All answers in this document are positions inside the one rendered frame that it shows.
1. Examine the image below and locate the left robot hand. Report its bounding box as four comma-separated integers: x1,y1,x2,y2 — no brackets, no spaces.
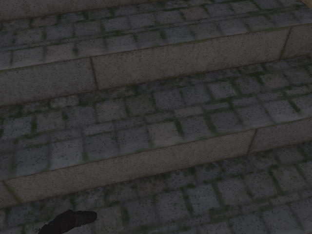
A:
38,210,97,234

